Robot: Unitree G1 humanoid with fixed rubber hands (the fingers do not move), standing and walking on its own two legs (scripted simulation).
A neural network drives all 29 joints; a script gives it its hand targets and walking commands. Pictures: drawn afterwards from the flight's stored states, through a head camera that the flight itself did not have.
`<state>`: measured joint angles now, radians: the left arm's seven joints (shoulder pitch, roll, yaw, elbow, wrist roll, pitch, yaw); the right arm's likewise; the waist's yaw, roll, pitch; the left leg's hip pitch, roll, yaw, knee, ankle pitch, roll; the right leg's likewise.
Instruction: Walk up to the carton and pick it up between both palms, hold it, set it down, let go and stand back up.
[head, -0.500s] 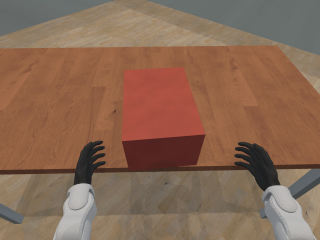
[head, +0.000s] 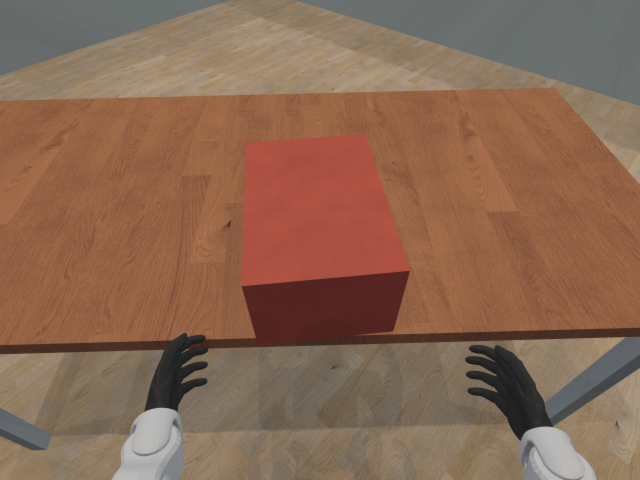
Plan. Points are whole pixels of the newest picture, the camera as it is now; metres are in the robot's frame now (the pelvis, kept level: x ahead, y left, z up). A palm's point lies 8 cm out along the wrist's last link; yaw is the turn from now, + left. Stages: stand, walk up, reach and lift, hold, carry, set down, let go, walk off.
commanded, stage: set down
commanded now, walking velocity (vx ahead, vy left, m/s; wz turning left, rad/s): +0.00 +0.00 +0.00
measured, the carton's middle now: (315, 231) +0.48 +0.06 +0.01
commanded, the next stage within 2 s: let go in 0.76 s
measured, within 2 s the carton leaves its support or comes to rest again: neither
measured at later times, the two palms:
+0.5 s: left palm (157, 438) +0.17 +0.24 -0.06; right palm (511, 451) +0.19 -0.20 -0.06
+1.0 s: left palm (161, 436) +0.18 +0.24 -0.08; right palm (506, 466) +0.18 -0.21 -0.09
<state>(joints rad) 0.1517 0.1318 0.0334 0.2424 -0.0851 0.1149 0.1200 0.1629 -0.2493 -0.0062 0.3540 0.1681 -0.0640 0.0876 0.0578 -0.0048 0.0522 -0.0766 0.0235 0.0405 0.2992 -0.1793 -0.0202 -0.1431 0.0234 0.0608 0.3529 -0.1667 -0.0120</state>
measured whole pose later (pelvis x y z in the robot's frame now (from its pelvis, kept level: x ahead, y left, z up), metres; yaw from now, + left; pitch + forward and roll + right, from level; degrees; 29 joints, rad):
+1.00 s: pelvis +0.02 +0.01 -0.01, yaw +1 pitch -6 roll -1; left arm 0.17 0.19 0.01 0.53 0.01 0.11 0.00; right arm 0.16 -0.18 -0.03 0.78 -0.02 -0.24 0.01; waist 0.01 0.01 0.10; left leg -0.03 0.03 0.02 0.42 -0.29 -0.01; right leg -0.05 0.03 0.04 0.39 -0.24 0.00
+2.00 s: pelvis -0.04 +0.02 -0.01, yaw +2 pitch -5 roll +0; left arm 0.36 0.23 0.00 0.87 0.02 -0.02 0.01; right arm 0.40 -0.23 -0.01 0.83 -0.01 -0.02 -0.01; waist 0.00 -0.01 0.01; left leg -0.21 -0.01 0.01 0.52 -0.23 0.02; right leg -0.23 -0.01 0.03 0.50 -0.20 0.03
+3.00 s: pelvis -0.06 +0.01 -0.02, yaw +2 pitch -2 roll +0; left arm 0.38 0.21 0.05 0.95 0.01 0.01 0.02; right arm 0.40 -0.20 -0.05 0.92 -0.01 0.01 -0.03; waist 0.00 -0.01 -0.01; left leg -0.31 0.00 0.01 0.56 -0.24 0.00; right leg -0.34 0.00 0.04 0.57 -0.24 0.01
